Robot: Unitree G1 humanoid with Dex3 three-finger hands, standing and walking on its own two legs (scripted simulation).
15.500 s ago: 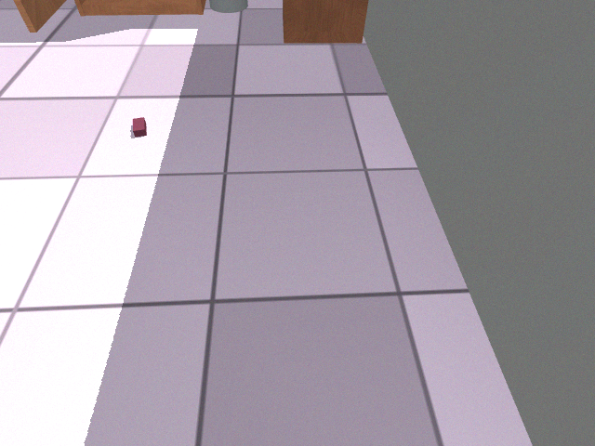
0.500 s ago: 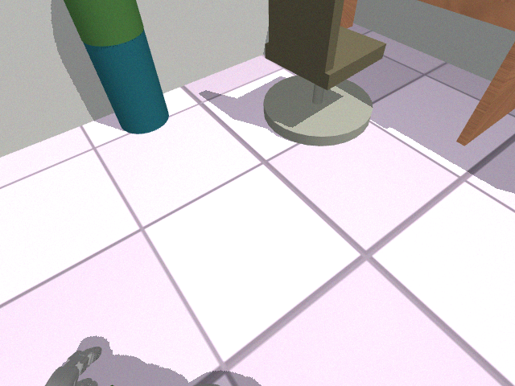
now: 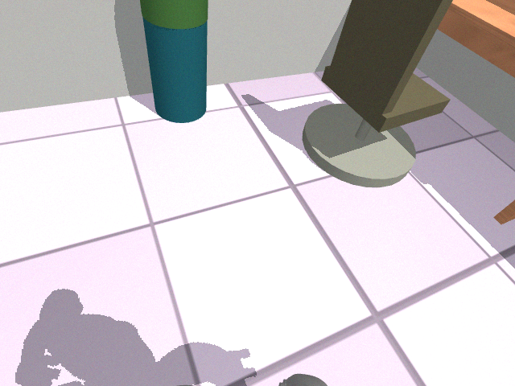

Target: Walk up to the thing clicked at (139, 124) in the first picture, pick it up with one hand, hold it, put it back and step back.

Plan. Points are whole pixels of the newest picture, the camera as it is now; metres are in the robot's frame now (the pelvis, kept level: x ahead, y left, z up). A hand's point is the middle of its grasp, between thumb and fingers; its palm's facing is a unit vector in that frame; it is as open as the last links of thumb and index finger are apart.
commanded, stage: walk up
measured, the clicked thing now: out of the picture -0.49 -0.68 -0.74
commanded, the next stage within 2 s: stand in 1.42 s
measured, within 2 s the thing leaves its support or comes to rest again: neither
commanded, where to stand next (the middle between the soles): +0.16 -0.05 m, yaw +7 degrees
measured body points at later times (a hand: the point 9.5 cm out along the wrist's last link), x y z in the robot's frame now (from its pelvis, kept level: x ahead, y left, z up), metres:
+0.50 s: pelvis +0.05 -0.07 +0.00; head +0.08 -0.09 +0.44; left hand +0.10 +0.24 -0.11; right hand +0.17 -0.37 -0.14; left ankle +0.04 +0.06 -0.71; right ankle +0.14 -0.19 -0.73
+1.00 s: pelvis +0.07 -0.07 +0.01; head +0.08 -0.07 +0.46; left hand +0.09 +0.25 -0.12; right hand +0.21 -0.36 -0.12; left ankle +0.04 +0.05 -0.73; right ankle +0.14 -0.18 -0.73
